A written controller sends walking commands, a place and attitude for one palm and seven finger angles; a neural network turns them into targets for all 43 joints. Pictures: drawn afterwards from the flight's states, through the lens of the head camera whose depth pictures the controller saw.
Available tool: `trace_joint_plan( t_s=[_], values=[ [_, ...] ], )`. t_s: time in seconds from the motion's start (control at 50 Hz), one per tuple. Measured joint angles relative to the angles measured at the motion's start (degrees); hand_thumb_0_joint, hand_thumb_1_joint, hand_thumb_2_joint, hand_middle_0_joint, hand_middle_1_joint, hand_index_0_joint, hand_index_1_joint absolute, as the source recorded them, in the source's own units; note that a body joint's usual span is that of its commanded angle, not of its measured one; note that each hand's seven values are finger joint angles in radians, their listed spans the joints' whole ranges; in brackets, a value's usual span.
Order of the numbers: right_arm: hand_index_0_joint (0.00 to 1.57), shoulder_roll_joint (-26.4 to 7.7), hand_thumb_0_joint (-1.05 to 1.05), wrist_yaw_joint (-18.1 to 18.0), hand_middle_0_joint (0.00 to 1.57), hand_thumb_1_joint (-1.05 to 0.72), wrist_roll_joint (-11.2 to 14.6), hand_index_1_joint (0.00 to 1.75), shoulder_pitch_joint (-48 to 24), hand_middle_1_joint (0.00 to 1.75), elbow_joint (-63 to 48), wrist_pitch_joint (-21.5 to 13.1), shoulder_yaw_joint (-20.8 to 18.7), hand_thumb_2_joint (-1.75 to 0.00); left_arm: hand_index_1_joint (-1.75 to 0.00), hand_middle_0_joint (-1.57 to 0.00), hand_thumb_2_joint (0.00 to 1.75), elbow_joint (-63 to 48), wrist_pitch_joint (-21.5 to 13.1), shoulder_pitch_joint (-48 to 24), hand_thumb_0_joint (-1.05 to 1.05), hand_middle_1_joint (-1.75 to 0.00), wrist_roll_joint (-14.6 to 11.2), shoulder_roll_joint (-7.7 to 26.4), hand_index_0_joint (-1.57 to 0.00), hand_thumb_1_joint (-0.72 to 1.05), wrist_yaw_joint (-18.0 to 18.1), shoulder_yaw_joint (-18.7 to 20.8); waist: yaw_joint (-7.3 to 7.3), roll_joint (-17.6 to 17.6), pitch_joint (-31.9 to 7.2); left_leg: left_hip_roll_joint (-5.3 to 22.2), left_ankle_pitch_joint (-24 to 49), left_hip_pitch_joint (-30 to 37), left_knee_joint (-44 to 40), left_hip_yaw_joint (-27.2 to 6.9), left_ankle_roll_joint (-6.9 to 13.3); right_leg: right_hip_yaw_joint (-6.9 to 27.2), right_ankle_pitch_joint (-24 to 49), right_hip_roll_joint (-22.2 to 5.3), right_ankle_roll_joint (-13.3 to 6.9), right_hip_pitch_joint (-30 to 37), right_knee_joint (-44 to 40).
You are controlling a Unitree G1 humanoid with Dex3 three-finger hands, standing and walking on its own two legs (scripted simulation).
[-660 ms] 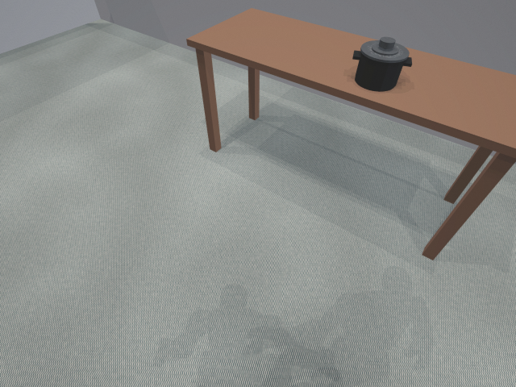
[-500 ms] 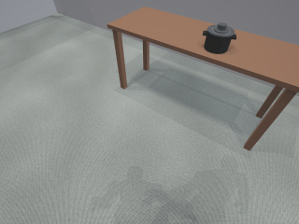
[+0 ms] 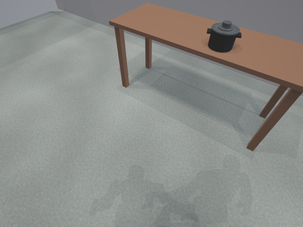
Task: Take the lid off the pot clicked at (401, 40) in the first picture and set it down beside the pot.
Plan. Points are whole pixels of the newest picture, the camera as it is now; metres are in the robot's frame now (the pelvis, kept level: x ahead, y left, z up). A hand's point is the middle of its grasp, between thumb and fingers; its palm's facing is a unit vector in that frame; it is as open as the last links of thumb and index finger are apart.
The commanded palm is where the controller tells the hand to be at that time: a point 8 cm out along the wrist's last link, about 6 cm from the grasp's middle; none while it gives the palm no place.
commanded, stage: look at it before walking up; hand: left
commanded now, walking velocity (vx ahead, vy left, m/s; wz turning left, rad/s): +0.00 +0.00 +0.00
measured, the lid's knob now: (226, 23) +1.18 -0.38 +0.02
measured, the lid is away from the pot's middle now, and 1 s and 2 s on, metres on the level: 0.00 0.00 0.00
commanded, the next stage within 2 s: walk to a spot facing it in 0.08 s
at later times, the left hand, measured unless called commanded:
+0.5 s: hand out of the picture +0.04 +0.21 -0.20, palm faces -0.01 -0.98 -0.19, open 7.4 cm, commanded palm none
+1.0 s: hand (122, 165) +0.37 +0.14 -0.19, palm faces -0.17 -0.96 -0.23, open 7.4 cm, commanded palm none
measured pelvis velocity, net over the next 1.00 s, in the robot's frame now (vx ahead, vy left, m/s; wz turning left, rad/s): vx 0.25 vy -0.04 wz -0.17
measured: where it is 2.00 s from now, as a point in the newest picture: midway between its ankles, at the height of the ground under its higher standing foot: (163, 183)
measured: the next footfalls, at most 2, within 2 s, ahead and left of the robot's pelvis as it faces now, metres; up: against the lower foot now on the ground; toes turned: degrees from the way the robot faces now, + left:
right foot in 0.86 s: +0.34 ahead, -0.13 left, +0.00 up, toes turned -17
left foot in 1.30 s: +0.53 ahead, +0.08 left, +0.00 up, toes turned -1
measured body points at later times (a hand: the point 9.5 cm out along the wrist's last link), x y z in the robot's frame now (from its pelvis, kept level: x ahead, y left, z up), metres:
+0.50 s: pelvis +0.06 +0.01 -0.02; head +0.06 +0.02 +0.43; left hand +0.04 +0.26 -0.18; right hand +0.05 -0.24 -0.17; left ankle -0.01 +0.13 -0.75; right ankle +0.00 -0.12 -0.75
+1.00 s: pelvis +0.25 -0.04 -0.02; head +0.28 -0.04 +0.42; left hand +0.38 +0.19 -0.17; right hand +0.14 -0.24 -0.18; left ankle +0.18 +0.10 -0.64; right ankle +0.30 -0.12 -0.75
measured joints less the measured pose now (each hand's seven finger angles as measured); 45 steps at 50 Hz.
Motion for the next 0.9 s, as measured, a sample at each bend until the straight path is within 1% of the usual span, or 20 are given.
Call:
trace_joint_plan(
  t_s=[0.2,0.26,0.38,0.46,0.5,0.52,0.54,0.58,0.6,0.64,0.66,0.7,0.74,0.78,0.8,0.82,0.84,0.86,0.88,0.9],
  values=[
    [0.20,0.08,0.01,-0.04,0.20,-0.91,0.05,0.30,-0.44,0.30,0.11,-0.14,0.06,-0.90,-0.30,-0.20,0.90,0.04,-0.15,-0.22,0.01,-0.30,-0.01,0.05,-0.20,0.90,0.06,0.01,0.10,0.00,-0.11,-0.10,-0.02,0.47,-0.45,-0.01,0.06,-0.01,-0.09,-0.11,0.07,0.44,-0.34],
    [0.20,0.55,0.01,-0.17,0.20,-0.91,-0.25,0.30,-0.11,0.30,0.06,0.14,0.12,-0.90,-0.30,-0.20,0.90,-0.07,0.16,0.37,0.01,-0.30,0.05,-0.49,-0.20,0.90,0.48,0.09,0.26,0.04,-0.84,0.03,-0.77,0.26,0.53,0.21,-0.01,0.19,-0.67,0.02,0.11,0.21,0.44],
    [0.20,3.30,0.01,0.36,0.20,-0.91,-0.85,0.30,4.43,0.30,-0.69,0.43,-0.05,-0.90,-0.30,-0.20,0.90,-0.76,0.88,5.85,0.00,-0.30,0.58,-3.53,-0.20,0.91,-0.54,0.56,0.72,0.31,-3.04,0.94,-7.61,-1.47,7.61,1.28,0.50,1.22,-5.28,1.01,-0.55,-1.19,5.65],
    [0.20,5.23,0.01,0.33,0.20,-0.91,-0.70,0.30,8.35,0.30,-0.70,-0.24,-0.36,-0.90,-0.30,-0.20,0.90,-0.51,0.26,10.25,0.00,-0.30,0.51,-6.26,-0.20,0.91,-0.84,1.09,0.65,0.64,-3.01,1.70,-11.22,-2.49,12.95,1.54,0.61,1.52,-8.77,1.74,-0.26,-1.58,9.30],
    [0.20,6.31,0.01,0.15,0.20,-0.91,-0.52,0.30,10.02,0.30,-0.44,-0.68,-0.52,-0.90,-0.30,-0.20,0.90,0.05,-0.01,12.36,0.00,-0.30,0.47,-7.44,-0.20,0.91,-0.75,1.42,0.63,0.08,-2.93,1.58,-13.05,-2.17,14.33,2.22,0.78,2.16,-10.71,1.61,0.02,-1.69,11.08],
    [0.20,7.03,0.01,0.01,0.20,-0.91,-0.47,0.30,10.68,0.30,-0.30,-1.11,-0.56,-0.90,-0.30,-0.20,0.90,0.42,-0.03,13.36,0.00,-0.30,0.42,-7.80,-0.20,0.91,-0.71,1.63,0.66,-0.88,-2.79,1.06,-13.58,-1.39,14.16,3.15,1.01,3.03,-11.86,1.16,-0.03,-1.96,12.52],
    [0.20,7.65,0.01,-0.12,0.20,-0.91,-0.63,0.30,11.32,0.30,-0.31,-1.84,-0.68,-0.90,-0.30,-0.20,0.90,0.91,0.16,14.16,0.00,-0.30,0.35,-8.24,-0.20,0.91,-0.70,1.81,0.62,-1.54,-2.58,0.73,-14.38,-0.47,13.78,4.23,1.30,3.22,-11.82,0.87,-0.81,-3.51,16.32],
    [0.20,8.69,0.01,-0.79,0.20,-0.91,-0.85,0.30,13.29,0.30,-0.57,-3.50,-0.83,-0.90,-0.30,-0.20,0.90,2.03,0.74,14.57,0.01,-0.30,0.47,-9.13,-0.20,0.91,-0.61,1.85,-0.32,-1.63,-1.71,0.73,-15.37,2.09,12.20,5.59,1.79,1.40,-14.00,0.75,-1.86,-8.52,29.16],
    [0.20,9.33,0.00,-1.15,0.20,-0.91,-0.92,0.30,14.58,0.30,-0.59,-4.02,-0.79,-0.90,-0.30,-0.20,0.90,2.26,0.98,14.19,0.01,-0.30,0.55,-9.34,-0.20,0.91,-0.64,2.00,-0.89,-1.63,-1.14,0.79,-15.24,3.62,10.79,5.91,1.63,0.07,-14.36,0.44,-2.16,-11.22,34.88],
    [0.20,10.67,0.00,-1.64,0.20,-0.91,-1.02,0.30,17.33,0.30,0.08,-4.49,-0.63,-0.90,-0.30,-0.20,0.90,1.80,1.33,12.57,0.01,-0.30,0.69,-9.41,-0.20,0.91,-0.92,2.49,-1.44,-1.72,-0.06,0.84,-14.58,6.83,7.17,6.49,1.53,-2.31,-13.31,-0.64,-2.35,-16.44,41.74],
    [0.20,11.28,0.00,-1.80,0.20,-0.91,-0.98,0.30,18.63,0.30,0.76,-4.55,-0.55,-0.90,-0.30,-0.20,0.90,1.17,1.42,11.47,0.01,-0.30,0.71,-9.39,-0.20,0.91,-1.14,2.71,-1.45,-1.66,0.43,0.91,-14.14,8.48,5.09,6.85,1.37,-3.32,-12.09,-1.24,-2.36,-18.84,42.79],
    [0.20,12.31,0.00,-2.02,0.20,-0.91,-0.88,0.30,20.97,0.30,2.35,-4.48,-0.39,-0.90,-0.30,-0.20,0.90,-0.58,1.44,8.76,0.01,-0.30,0.69,-9.37,-0.20,0.91,-1.60,2.94,-1.40,-1.31,1.47,1.09,-13.24,11.70,0.85,7.55,0.92,-5.27,-8.44,-2.43,-2.38,-22.63,40.00],
    [0.20,13.04,0.00,-2.06,0.20,-0.91,-0.76,0.30,22.73,0.30,3.85,-4.23,-0.24,-0.90,-0.30,-0.20,0.90,-2.41,1.27,5.64,0.02,-0.30,0.63,-8.99,-0.20,0.92,-1.54,3.19,-1.40,-0.61,2.84,1.44,-12.71,14.74,-2.73,8.23,0.40,-7.19,-4.41,-2.95,-2.79,-24.22,31.87],
    [0.20,13.39,0.00,-1.94,0.20,-0.91,-0.57,0.30,23.94,0.30,5.25,-3.87,-0.28,-0.90,-0.30,-0.20,0.90,-4.24,0.53,2.75,0.02,-0.30,0.47,-8.48,-0.20,0.93,-1.69,3.31,-1.54,0.28,4.29,2.11,-13.32,17.27,-4.34,8.91,-0.30,-8.60,-1.70,-2.26,-3.80,-24.07,24.32],
    [0.20,13.45,0.00,-1.87,0.20,-0.91,-0.46,0.30,24.40,0.30,5.91,-3.60,-0.40,-0.90,-0.30,-0.20,0.90,-5.07,0.02,1.57,0.02,-0.30,0.50,-8.23,-0.20,0.93,-1.67,3.38,-1.56,0.68,4.89,2.58,-14.26,18.11,-3.75,9.25,-0.59,-9.20,-0.64,-1.60,-4.48,-23.36,21.53],
    [0.20,13.46,0.01,-1.79,0.20,-0.91,-0.37,0.30,24.79,0.30,6.55,-3.27,-0.57,-0.90,-0.30,-0.20,0.90,-5.78,-0.61,0.67,0.01,-0.30,0.60,-7.96,-0.19,0.93,-1.60,3.45,-1.46,0.96,5.36,3.11,-15.61,18.43,-1.55,9.59,-0.67,-9.77,0.27,-0.88,-5.15,-21.96,18.99],
    [0.20,13.48,0.01,-1.66,0.20,-0.91,-0.27,0.30,25.24,0.30,7.14,-2.92,-0.75,-0.90,-0.30,-0.20,0.90,-6.34,-1.40,0.20,0.01,-0.30,0.78,-7.61,-0.19,0.93,-1.51,3.52,-1.21,0.92,5.53,3.67,-17.22,17.79,3.08,9.89,-0.59,-10.23,1.39,-0.28,-5.80,-19.64,16.07],
    [0.20,13.66,0.01,-1.40,0.20,-0.91,0.00,0.30,25.73,0.30,7.55,-2.59,-0.91,-0.90,-0.30,-0.20,0.90,-6.81,-2.32,0.06,0.01,-0.30,1.00,-7.04,-0.19,0.93,-1.33,3.55,-0.98,0.18,5.19,4.03,-18.52,15.10,11.37,9.94,-0.15,-10.16,3.20,-0.52,-6.87,-17.59,13.87],
    [0.20,13.52,0.01,-1.24,0.20,-0.91,0.33,0.30,25.05,0.30,7.67,-2.10,-1.14,-0.90,-0.30,-0.20,0.90,-6.96,-3.10,-0.24,0.01,-0.30,0.98,-6.91,-0.19,0.92,-0.91,3.76,-0.70,0.22,5.27,4.48,-18.94,10.42,23.48,8.22,0.48,-10.25,2.93,-0.37,-7.06,-17.90,16.05],
    [0.20,13.21,0.01,-1.12,0.20,-0.91,0.51,0.30,23.76,0.30,7.33,-1.61,-1.42,-0.90,-0.30,-0.20,0.90,-6.95,-3.45,-0.38,0.01,-0.30,0.68,-6.94,-0.19,0.92,-0.61,3.91,-0.86,0.47,5.46,4.48,-18.14,5.23,35.22,5.73,1.27,-10.45,1.06,-0.03,-6.89,-17.68,17.89]
  ],
)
